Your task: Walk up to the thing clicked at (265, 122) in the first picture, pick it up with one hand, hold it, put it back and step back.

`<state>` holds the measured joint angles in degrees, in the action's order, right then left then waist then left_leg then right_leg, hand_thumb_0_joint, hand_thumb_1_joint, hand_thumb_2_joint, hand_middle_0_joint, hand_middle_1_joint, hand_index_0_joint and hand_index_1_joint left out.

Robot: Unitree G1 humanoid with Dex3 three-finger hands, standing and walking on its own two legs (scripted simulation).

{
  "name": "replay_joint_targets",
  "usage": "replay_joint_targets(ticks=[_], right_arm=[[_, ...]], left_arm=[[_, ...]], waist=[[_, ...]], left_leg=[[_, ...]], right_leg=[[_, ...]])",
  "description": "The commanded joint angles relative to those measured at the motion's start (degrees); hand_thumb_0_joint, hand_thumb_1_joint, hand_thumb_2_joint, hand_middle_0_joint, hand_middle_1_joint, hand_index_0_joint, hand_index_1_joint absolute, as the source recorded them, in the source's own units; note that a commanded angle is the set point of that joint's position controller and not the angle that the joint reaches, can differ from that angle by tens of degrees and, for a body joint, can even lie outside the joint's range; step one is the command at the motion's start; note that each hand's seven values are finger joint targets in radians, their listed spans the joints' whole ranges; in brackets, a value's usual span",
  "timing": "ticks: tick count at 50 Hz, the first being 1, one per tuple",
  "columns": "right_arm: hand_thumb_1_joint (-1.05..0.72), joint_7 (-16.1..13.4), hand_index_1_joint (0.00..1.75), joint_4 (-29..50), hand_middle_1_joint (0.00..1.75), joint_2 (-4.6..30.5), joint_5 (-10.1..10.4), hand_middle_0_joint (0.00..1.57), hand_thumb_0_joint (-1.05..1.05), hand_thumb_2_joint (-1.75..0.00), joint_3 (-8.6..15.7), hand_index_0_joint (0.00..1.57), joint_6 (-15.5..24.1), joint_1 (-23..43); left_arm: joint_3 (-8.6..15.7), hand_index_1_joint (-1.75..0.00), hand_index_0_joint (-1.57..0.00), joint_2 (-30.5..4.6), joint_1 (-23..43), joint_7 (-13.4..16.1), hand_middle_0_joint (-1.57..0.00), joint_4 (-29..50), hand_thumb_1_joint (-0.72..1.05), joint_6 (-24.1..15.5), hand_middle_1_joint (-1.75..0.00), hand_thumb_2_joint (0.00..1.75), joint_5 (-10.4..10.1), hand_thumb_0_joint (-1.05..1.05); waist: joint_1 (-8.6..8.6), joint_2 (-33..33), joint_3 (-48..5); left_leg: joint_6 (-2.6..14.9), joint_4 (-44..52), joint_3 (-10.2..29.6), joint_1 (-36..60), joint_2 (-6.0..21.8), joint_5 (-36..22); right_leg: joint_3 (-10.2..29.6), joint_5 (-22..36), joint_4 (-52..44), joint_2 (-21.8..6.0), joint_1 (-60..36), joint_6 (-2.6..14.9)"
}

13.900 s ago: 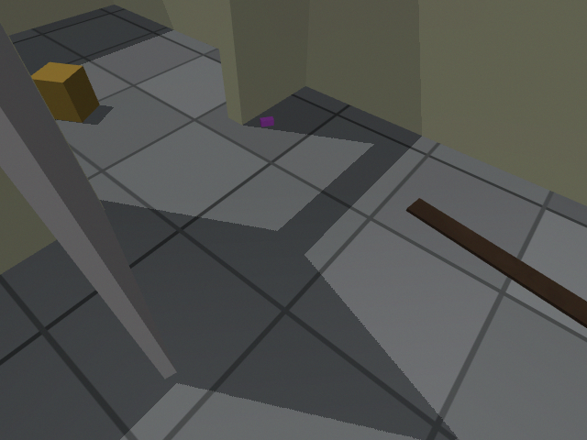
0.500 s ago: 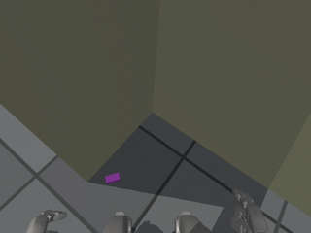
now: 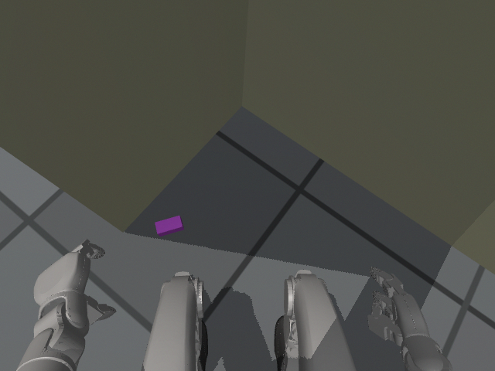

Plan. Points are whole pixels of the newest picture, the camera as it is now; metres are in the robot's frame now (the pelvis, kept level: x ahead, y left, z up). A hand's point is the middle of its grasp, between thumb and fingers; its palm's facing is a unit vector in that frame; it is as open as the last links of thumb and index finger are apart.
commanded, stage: rise first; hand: left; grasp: from above
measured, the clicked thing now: (169, 226) +0.46 +0.22 -0.52
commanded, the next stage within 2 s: none
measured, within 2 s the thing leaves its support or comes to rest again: neither
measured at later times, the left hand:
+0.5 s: hand (125, 249) +0.35 +0.27 -0.30, palm faces -0.39 -0.13 -0.91, open 11.8 cm
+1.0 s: hand (140, 235) +0.40 +0.26 -0.36, palm faces -0.41 -0.16 -0.90, open 12.8 cm
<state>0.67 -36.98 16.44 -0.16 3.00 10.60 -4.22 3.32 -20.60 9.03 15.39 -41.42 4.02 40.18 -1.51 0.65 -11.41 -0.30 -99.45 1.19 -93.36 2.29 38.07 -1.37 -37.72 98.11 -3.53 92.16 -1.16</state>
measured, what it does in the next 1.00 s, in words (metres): lowers itself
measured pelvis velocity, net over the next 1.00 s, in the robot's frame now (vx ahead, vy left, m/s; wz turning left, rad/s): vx -0.04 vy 0.00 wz -0.07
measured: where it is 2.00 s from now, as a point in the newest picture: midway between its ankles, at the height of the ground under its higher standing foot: outside the picture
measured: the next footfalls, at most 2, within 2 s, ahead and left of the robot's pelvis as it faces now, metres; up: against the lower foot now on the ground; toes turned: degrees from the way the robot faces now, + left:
none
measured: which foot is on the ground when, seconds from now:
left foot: down 0.00-1.00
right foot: down 0.00-1.00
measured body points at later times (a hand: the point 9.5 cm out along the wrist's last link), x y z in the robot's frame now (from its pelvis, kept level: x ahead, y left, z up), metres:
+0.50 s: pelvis -0.04 +0.00 -0.14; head +0.16 +0.02 +0.26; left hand +0.37 +0.27 -0.25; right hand +0.03 -0.28 -0.27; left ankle +0.05 +0.12 -0.51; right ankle +0.05 -0.14 -0.51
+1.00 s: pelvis -0.04 +0.00 -0.19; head +0.20 +0.03 +0.20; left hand +0.42 +0.26 -0.31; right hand +0.00 -0.27 -0.31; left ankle +0.05 +0.12 -0.51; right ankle +0.05 -0.14 -0.51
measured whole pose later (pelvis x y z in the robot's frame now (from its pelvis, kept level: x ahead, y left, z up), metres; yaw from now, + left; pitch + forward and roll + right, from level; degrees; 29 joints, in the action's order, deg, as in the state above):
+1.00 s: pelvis -0.04 +0.00 -0.19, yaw -4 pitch +35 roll -5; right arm 9.3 -47.6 15.1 -7.9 0.2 9.0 -8.4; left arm 9.1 -32.2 50.3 29.5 -84.5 0.6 61.1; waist -11.0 1.1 -4.9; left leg 0.4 -133.7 5.1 -129.6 2.6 39.3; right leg -2.0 -37.7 129.9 -2.0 127.0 -1.6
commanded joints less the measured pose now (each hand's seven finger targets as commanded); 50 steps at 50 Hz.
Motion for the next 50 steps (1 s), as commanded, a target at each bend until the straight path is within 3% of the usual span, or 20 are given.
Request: replay_joint_targets(ticks=[1,3,4,7,8,10,13,14,18,19,31,37,43,45,50], right_arm=[[-0.90,0.0,0.30,1.9,0.30,9.0,-0.6,0.20,0.00,-0.90,3.5,0.20,0.2,-5.8],[-0.89,0.3,0.30,1.0,0.30,9.1,-1.1,0.20,0.00,-0.90,3.7,0.20,-0.3,-5.8],[-0.89,0.5,0.30,0.5,0.30,9.1,-1.3,0.20,0.00,-0.90,3.9,0.20,-0.6,-5.8],[-0.89,0.7,0.30,-0.3,0.30,8.9,-2.1,0.20,0.00,-0.90,3.8,0.20,-1.1,-5.8],[-0.89,0.9,0.30,-0.9,0.30,8.4,-2.4,0.20,0.00,-0.90,3.7,0.20,-1.3,-5.9],[-0.89,1.0,0.30,-1.7,0.30,8.6,-2.9,0.20,0.00,-0.90,3.6,0.20,-1.5,-6.4],[-0.89,1.2,0.30,-2.9,0.30,8.5,-3.6,0.20,0.00,-0.90,3.3,0.20,-1.6,-6.7],[-0.89,1.2,0.30,-3.1,0.30,8.5,-3.8,0.20,0.00,-0.90,3.4,0.20,-1.6,-7.1],[-0.88,1.4,0.30,-4.5,0.30,8.4,-4.5,0.20,0.00,-0.89,3.0,0.20,-1.8,-7.7],[-0.88,1.6,0.30,-4.9,0.30,8.4,-4.8,0.20,0.00,-0.89,2.9,0.20,-1.8,-8.2],[-0.89,4.1,0.30,-8.7,0.30,9.2,-6.7,0.20,0.00,-0.90,1.4,0.20,-1.4,-11.8],[-0.88,5.8,0.30,-9.7,0.30,10.5,-7.3,0.20,0.00,-0.90,1.1,0.20,-1.0,-13.4],[-0.89,7.3,0.30,-9.7,0.30,11.1,-7.5,0.20,0.00,-0.90,1.1,0.20,-1.1,-14.9],[-0.89,7.8,0.30,-9.5,0.30,10.9,-7.5,0.20,0.00,-0.90,1.1,0.20,-1.0,-14.5],[-0.89,8.5,0.30,-9.5,0.30,11.1,-7.6,0.20,0.00,-0.90,0.9,0.20,-1.0,-15.2]], left_arm=[[4.2,-0.68,-0.48,-13.8,14.0,5.7,-0.47,0.4,-0.09,-0.2,-0.68,0.62,5.7,0.00],[3.5,-0.66,-0.49,-13.9,17.9,6.5,-0.48,-3.6,-0.09,-0.4,-0.66,0.63,7.6,0.00],[3.7,-0.67,-0.49,-14.9,19.5,7.0,-0.48,-5.6,-0.08,-0.6,-0.67,0.62,8.5,0.00],[3.4,-0.67,-0.48,-16.6,26.3,8.4,-0.47,-10.7,-0.08,-1.8,-0.68,0.63,11.4,0.00],[3.2,-0.67,-0.49,-17.0,28.2,8.9,-0.48,-10.5,-0.09,-2.1,-0.68,0.63,12.1,0.00],[3.8,-0.68,-0.47,-19.1,31.3,9.9,-0.46,-14.1,-0.10,-2.7,-0.69,0.64,14.2,0.00],[3.2,-0.70,-0.45,-19.8,35.6,11.3,-0.44,-17.3,-0.12,-3.4,-0.71,0.66,16.8,0.00],[3.3,-0.70,-0.44,-20.4,38.2,11.7,-0.43,-17.4,-0.14,-3.8,-0.70,0.68,17.4,0.00],[3.8,-0.74,-0.39,-21.9,41.0,13.5,-0.38,-21.8,-0.19,-4.0,-0.75,0.72,19.6,0.00],[3.4,-0.74,-0.39,-21.5,42.6,13.9,-0.37,-22.7,-0.19,-4.1,-0.75,0.72,19.9,0.00],[5.3,-0.83,-0.28,-21.8,52.6,17.1,-0.27,-32.9,-0.30,-1.9,-0.85,0.80,19.1,0.00],[5.1,-0.84,-0.26,-22.6,55.7,16.9,-0.26,-35.1,-0.33,-1.8,-0.85,0.82,20.2,0.00],[6.9,-0.84,-0.28,-24.9,55.7,16.4,-0.27,-36.2,-0.31,-2.9,-0.85,0.80,21.1,0.00],[5.8,-0.85,-0.27,-23.4,55.6,16.1,-0.26,-37.5,-0.32,-2.9,-0.86,0.80,21.1,0.00],[6.7,-0.85,-0.27,-25.2,57.0,16.2,-0.26,-37.1,-0.32,-3.7,-0.86,0.80,21.3,0.00]], waist=[[-0.31,2.6,-31.7],[-0.79,1.7,-32.5],[-0.10,1.4,-33.1],[-1.64,-0.6,-32.1],[-1.16,0.4,-33.3],[-2.12,-1.3,-33.7],[-2.64,1.9,-32.3],[-3.39,1.6,-32.3],[-3.76,3.5,-31.7],[-4.69,4.2,-31.3],[-7.69,11.7,-30.3],[-9.36,12.3,-30.0],[-9.19,10.9,-31.2],[-9.69,11.1,-29.6],[-9.72,10.4,-31.0]], left_leg=[[0.75,5.2,-1.2,14.8,-2.3,-18.3],[0.76,3.1,-1.0,11.6,-2.4,-15.4],[0.71,2.4,-1.3,10.7,-2.3,-14.4],[1.42,-1.2,-1.6,4.4,-2.4,-8.6],[1.39,-2.0,-2.0,4.5,-2.4,-8.5],[1.87,-4.5,-2.1,1.2,-2.4,-7.3],[1.68,-5.8,-2.1,-0.7,-2.3,-3.8],[1.74,-6.2,-1.7,-1.0,-2.3,-2.6],[1.67,-8.2,-1.5,-2.7,-2.3,-0.8],[1.70,-8.7,-1.4,-3.2,-2.3,-0.6],[1.08,-12.6,0.7,-2.0,-1.2,-4.8],[1.07,-14.9,1.3,-3.6,-1.1,-5.5],[1.61,-18.0,0.2,-7.5,-1.4,-7.3],[1.63,-18.3,0.2,-7.7,-1.4,-5.6],[1.81,-20.2,-0.1,-8.8,-1.4,-6.4]], right_leg=[[-0.4,17.8,-6.0,3.1,-11.0,2.53],[-0.7,15.0,-4.0,3.0,-9.1,2.58],[-0.7,13.7,-3.4,3.1,-8.7,2.61],[-0.7,7.7,-2.3,3.4,-5.5,2.34],[-0.4,7.6,-1.8,3.3,-5.6,2.36],[-0.2,6.0,-0.8,3.6,-5.0,2.09],[-0.9,1.9,1.4,3.7,0.1,2.57],[-1.1,0.5,1.8,3.9,1.3,2.66],[-2.2,-0.8,4.8,3.9,4.9,2.95],[-2.5,-0.6,5.4,3.8,5.9,2.95],[-5.0,6.8,13.8,3.0,15.3,3.42],[-5.5,7.6,16.4,3.0,17.3,3.52],[-5.5,9.2,17.8,3.4,15.1,3.25],[-5.5,7.7,17.7,3.4,17.0,3.30],[-5.6,8.7,19.0,3.7,16.2,3.22]])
